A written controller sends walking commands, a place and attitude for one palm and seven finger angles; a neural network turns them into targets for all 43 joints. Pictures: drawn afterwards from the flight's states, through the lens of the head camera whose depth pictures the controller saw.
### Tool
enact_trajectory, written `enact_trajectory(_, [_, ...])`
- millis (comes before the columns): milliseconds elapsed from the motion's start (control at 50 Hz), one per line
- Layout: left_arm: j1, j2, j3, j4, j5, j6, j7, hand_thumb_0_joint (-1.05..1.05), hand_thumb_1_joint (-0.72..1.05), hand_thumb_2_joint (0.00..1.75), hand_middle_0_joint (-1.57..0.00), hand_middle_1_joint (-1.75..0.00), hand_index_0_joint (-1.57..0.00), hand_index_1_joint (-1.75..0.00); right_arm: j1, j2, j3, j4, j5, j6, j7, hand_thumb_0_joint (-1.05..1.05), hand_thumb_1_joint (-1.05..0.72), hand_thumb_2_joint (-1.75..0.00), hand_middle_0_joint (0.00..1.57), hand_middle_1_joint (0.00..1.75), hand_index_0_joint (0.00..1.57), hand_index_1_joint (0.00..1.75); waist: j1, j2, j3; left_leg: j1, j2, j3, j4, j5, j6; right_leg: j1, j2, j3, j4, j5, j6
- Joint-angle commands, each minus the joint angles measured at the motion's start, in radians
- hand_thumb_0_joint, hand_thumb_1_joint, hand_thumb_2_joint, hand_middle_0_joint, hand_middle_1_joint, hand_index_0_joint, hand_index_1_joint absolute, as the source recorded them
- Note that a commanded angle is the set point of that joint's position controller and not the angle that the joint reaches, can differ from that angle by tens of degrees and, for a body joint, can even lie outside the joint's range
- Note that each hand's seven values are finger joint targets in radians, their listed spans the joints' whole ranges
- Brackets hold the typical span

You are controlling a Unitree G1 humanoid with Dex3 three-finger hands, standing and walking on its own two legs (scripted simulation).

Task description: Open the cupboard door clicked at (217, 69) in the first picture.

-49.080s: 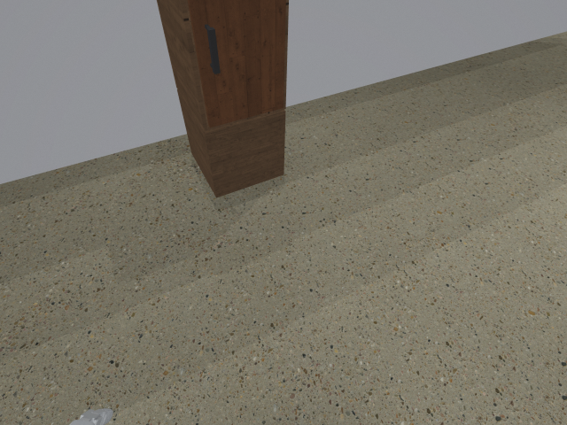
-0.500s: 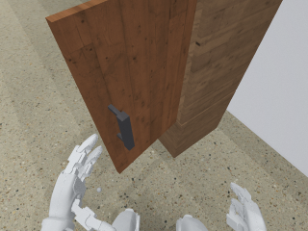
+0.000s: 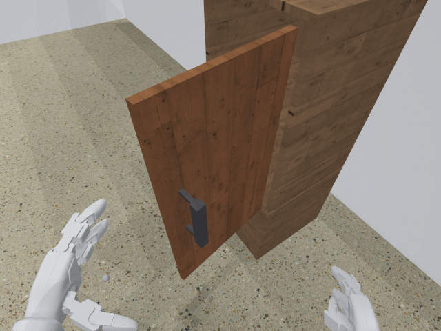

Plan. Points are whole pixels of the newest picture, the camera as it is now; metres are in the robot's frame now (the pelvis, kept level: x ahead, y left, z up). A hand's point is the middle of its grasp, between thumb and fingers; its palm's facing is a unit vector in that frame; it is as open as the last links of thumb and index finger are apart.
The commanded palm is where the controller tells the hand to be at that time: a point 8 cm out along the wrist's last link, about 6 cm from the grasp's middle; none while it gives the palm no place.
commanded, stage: draw the hand back to the body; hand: left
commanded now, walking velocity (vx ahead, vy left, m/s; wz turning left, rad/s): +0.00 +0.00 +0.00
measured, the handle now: (193, 218) +0.33 +0.09 +0.01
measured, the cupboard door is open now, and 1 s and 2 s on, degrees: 100 100 100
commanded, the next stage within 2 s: step back with the hand held close in 0.98 s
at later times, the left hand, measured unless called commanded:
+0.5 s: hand (29, 232) +0.19 +0.26 +0.18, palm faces +0.38 -0.83 -0.41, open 10.3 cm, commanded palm +0.15 +0.30 +0.20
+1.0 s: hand (21, 227) +0.19 +0.25 +0.20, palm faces +0.43 -0.81 -0.40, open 7.5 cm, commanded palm +0.14 +0.29 +0.22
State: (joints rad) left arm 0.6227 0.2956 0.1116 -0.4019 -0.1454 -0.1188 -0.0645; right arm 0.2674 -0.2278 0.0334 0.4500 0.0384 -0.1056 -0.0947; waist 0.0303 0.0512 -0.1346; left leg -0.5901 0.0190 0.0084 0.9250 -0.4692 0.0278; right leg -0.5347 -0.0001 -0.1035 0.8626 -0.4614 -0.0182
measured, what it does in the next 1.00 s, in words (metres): rises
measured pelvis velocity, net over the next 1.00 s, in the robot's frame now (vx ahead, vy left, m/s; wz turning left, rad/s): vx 0.00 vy -0.01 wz -0.02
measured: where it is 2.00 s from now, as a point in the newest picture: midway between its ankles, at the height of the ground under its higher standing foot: outside the picture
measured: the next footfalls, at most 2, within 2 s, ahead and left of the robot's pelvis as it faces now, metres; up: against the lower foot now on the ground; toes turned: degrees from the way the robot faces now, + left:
none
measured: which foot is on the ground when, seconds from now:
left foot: down 0.00-1.00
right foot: down 0.00-1.00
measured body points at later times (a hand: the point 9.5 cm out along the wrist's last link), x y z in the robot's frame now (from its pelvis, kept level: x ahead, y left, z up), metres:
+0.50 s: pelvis +0.01 +0.01 +0.05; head -0.02 +0.00 +0.49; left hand +0.17 +0.30 +0.21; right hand +0.19 -0.20 -0.03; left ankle +0.00 +0.10 -0.69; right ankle -0.01 -0.11 -0.69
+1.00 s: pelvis +0.00 -0.01 +0.05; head -0.02 -0.03 +0.50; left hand +0.16 +0.29 +0.23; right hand +0.18 -0.23 -0.03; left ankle +0.00 +0.10 -0.69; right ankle -0.01 -0.11 -0.69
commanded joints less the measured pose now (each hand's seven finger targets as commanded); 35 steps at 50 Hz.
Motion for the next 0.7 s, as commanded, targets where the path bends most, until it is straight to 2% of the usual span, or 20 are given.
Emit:
enact_trajectory(0, [0.037,0.122,0.082,-0.253,0.086,0.028,0.153,0.0,-0.12,0.47,-0.16,-0.3,-0.16,-0.3,-0.079,-0.092,-0.035,-0.142,-0.015,-0.03,-0.021,0.0,-0.9,-0.9,0.2,0.3,0.2,0.3,0.01,-0.014,-0.057,0.195,0.012,-0.042,-0.232,0.39,-0.004,0.122,-0.004,0.055,-0.215,0.309,-0.003])
enact_trajectory(40, [-0.003,0.118,0.069,-0.265,0.099,0.035,0.175,0.0,-0.05,0.5,-0.17,-0.3,-0.17,-0.3,-0.086,-0.095,-0.025,-0.134,-0.016,-0.032,-0.021,0.0,-0.9,-0.9,0.2,0.3,0.2,0.3,0.0,0.0,-0.025,0.235,0.014,-0.047,-0.275,0.362,-0.007,0.142,-0.008,0.051,-0.246,0.285,-0.001])
enact_trajectory(60, [-0.02,0.132,0.083,-0.271,0.103,0.037,0.185,0.0,-0.01,0.51,-0.17,-0.3,-0.17,-0.3,-0.09,-0.098,-0.024,-0.13,-0.019,-0.033,-0.023,0.0,-0.9,-0.9,0.2,0.3,0.2,0.3,0.002,-0.003,-0.029,0.254,0.015,-0.047,-0.295,0.348,-0.006,0.159,-0.01,0.051,-0.261,0.275,-0.001])
enact_trajectory(120, [-0.058,0.142,0.11,-0.246,0.109,0.041,0.204,0.0,0.09,0.55,-0.17,-0.3,-0.17,-0.3,-0.113,-0.099,-0.016,-0.108,-0.022,-0.042,-0.026,0.0,-0.9,-0.9,0.2,0.3,0.2,0.3,0.006,-0.015,0.025,0.286,0.014,-0.047,-0.355,0.327,-0.008,0.207,-0.009,0.048,-0.314,0.265,-0.003])
enact_trajectory(200, [-0.086,0.165,0.149,-0.246,0.115,0.034,0.213,0.0,0.23,0.62,-0.18,-0.3,-0.18,-0.3,-0.131,-0.105,-0.013,-0.076,-0.026,-0.061,-0.017,0.0,-0.9,-0.9,0.2,0.3,0.2,0.3,0.022,0.033,0.021,0.355,0.017,-0.05,-0.416,0.407,-0.016,0.29,-0.011,0.049,-0.361,0.304,-0.007])
enact_trajectory(240, [-0.093,0.153,0.154,-0.245,0.111,0.031,0.209,0.0,0.31,0.64,-0.18,-0.3,-0.18,-0.3,-0.136,-0.102,-0.012,-0.063,-0.028,-0.066,-0.01,0.0,-0.9,-0.9,0.2,0.3,0.2,0.3,0.021,0.026,0.04,0.384,0.023,-0.053,-0.447,0.45,-0.024,0.315,-0.009,0.045,-0.379,0.323,-0.005])
enact_trajectory(280, [-0.109,0.167,0.18,-0.254,0.109,0.025,0.208,0.0,0.37,0.68,-0.18,-0.3,-0.18,-0.3,-0.144,-0.104,-0.015,-0.051,-0.031,-0.071,-0.003,0.0,-0.9,-0.9,0.2,0.3,0.2,0.3,0.025,0.016,0.038,0.411,0.026,-0.052,-0.472,0.48,-0.028,0.347,-0.009,0.045,-0.401,0.343,-0.004])
enact_trajectory(300, [-0.107,0.185,0.204,-0.239,0.108,0.024,0.209,0.0,0.41,0.69,-0.18,-0.3,-0.18,-0.3,-0.155,-0.107,-0.017,-0.043,-0.032,-0.071,-0.001,0.0,-0.9,-0.9,0.2,0.3,0.2,0.3,0.031,0.002,0.044,0.411,0.026,-0.048,-0.482,0.48,-0.028,0.37,-0.007,0.046,-0.415,0.349,-0.007])
enact_trajectory(340, [-0.124,0.174,0.212,-0.231,0.104,0.02,0.204,0.0,0.48,0.72,-0.19,-0.3,-0.19,-0.3,-0.158,-0.105,-0.018,-0.034,-0.033,-0.07,0.005,0.0,-0.9,-0.9,0.2,0.3,0.2,0.3,0.029,0.01,0.076,0.425,0.029,-0.048,-0.507,0.485,-0.032,0.377,-0.005,0.046,-0.434,0.349,-0.006])
enact_trajectory(360, [-0.143,0.182,0.226,-0.241,0.105,0.017,0.204,0.0,0.51,0.74,-0.19,-0.3,-0.19,-0.3,-0.163,-0.107,-0.021,-0.029,-0.033,-0.07,0.007,0.0,-0.9,-0.9,0.2,0.3,0.2,0.3,0.031,0.037,0.073,0.438,0.03,-0.043,-0.517,0.489,-0.033,0.386,-0.004,0.05,-0.443,0.353,-0.007])
enact_trajectory(400, [-0.156,0.205,0.264,-0.221,0.101,0.011,0.205,0.0,0.58,0.76,-0.19,-0.3,-0.19,-0.3,-0.173,-0.109,-0.024,-0.017,-0.035,-0.067,0.009,0.0,-0.9,-0.9,0.2,0.3,0.2,0.3,0.037,0.023,0.091,0.437,0.027,-0.038,-0.536,0.449,-0.031,0.405,-0.001,0.054,-0.468,0.341,-0.01])
enact_trajectory(420, [-0.165,0.194,0.263,-0.22,0.096,0.008,0.203,0.0,0.62,0.78,-0.19,-0.3,-0.19,-0.3,-0.175,-0.106,-0.024,-0.017,-0.035,-0.066,0.01,0.0,-0.9,-0.9,0.2,0.3,0.2,0.3,0.033,0.017,0.098,0.44,0.027,-0.037,-0.547,0.438,-0.031,0.412,-0.003,0.053,-0.473,0.342,-0.009])
enact_trajectory(440, [-0.183,0.203,0.279,-0.224,0.096,0.004,0.203,0.0,0.65,0.8,-0.19,-0.3,-0.19,-0.3,-0.179,-0.108,-0.027,-0.014,-0.034,-0.064,0.011,0.0,-0.9,-0.9,0.2,0.3,0.2,0.3,0.035,0.017,0.095,0.447,0.027,-0.036,-0.554,0.434,-0.029,0.418,0.0,0.056,-0.48,0.34,-0.009])
enact_trajectory(460, [-0.197,0.215,0.295,-0.238,0.095,0.0,0.204,0.0,0.69,0.81,-0.19,-0.3,-0.19,-0.3,-0.181,-0.108,-0.03,-0.011,-0.036,-0.064,0.011,0.0,-0.9,-0.9,0.2,0.3,0.2,0.3,0.037,0.045,0.082,0.462,0.025,-0.029,-0.555,0.445,-0.027,0.429,-0.002,0.061,-0.486,0.354,-0.01])
enact_trajectory(500, [-0.212,0.235,0.329,-0.218,0.094,-0.005,0.206,0.0,0.76,0.84,-0.19,-0.3,-0.19,-0.3,-0.187,-0.111,-0.031,0.001,-0.038,-0.063,0.012,0.0,-0.9,-0.9,0.2,0.3,0.2,0.3,0.042,0.022,0.092,0.462,0.024,-0.031,-0.564,0.441,-0.028,0.443,0.002,0.061,-0.5,0.357,-0.012])
enact_trajectory(520, [-0.225,0.222,0.323,-0.224,0.091,-0.01,0.205,0.0,0.8,0.86,-0.2,-0.3,-0.2,-0.3,-0.189,-0.109,-0.034,0.002,-0.037,-0.063,0.013,0.0,-0.9,-0.9,0.2,0.3,0.2,0.3,0.037,0.036,0.09,0.471,0.024,-0.027,-0.569,0.444,-0.028,0.444,-0.002,0.063,-0.501,0.363,-0.01])
enact_trajectory(580, [-0.263,0.251,0.365,-0.229,0.089,-0.021,0.207,0.0,0.9,0.9,-0.2,-0.3,-0.2,-0.3,-0.194,-0.111,-0.04,0.016,-0.038,-0.065,0.014,0.0,-0.9,-0.9,0.2,0.3,0.2,0.3,0.04,0.052,0.08,0.489,0.018,-0.019,-0.573,0.444,-0.023,0.456,-0.001,0.068,-0.516,0.377,-0.011])
enact_trajectory(620, [-0.221,0.193,0.32,-0.154,0.083,-0.013,0.197,0.0,0.9,0.9,-0.2,-0.3,-0.2,-0.3,-0.198,-0.11,-0.039,0.021,-0.039,-0.061,0.018,0.0,-0.9,-0.9,0.2,0.3,0.2,0.3,0.037,0.014,0.134,0.477,0.021,-0.019,-0.585,0.429,-0.021,0.443,-0.002,0.063,-0.527,0.366,-0.008])
enact_trajectory(640, [-0.221,0.184,0.307,-0.147,0.082,-0.013,0.192,0.0,0.9,0.9,-0.2,-0.3,-0.2,-0.3,-0.201,-0.113,-0.044,0.02,-0.036,-0.057,0.021,0.0,-0.9,-0.9,0.2,0.3,0.2,0.3,0.036,-0.007,0.142,0.479,0.021,-0.015,-0.588,0.412,-0.017,0.437,0.0,0.066,-0.536,0.356,-0.005])
enact_trajectory(680, [-0.233,0.2,0.316,-0.163,0.081,-0.017,0.191,0.0,0.9,0.9,-0.2,-0.3,-0.2,-0.3,-0.205,-0.117,-0.051,0.021,-0.037,-0.055,0.021,0.0,-0.9,-0.9,0.2,0.3,0.2,0.3,0.037,-0.015,0.112,0.495,0.017,-0.007,-0.587,0.404,-0.009,0.448,-0.001,0.073,-0.543,0.361,-0.003])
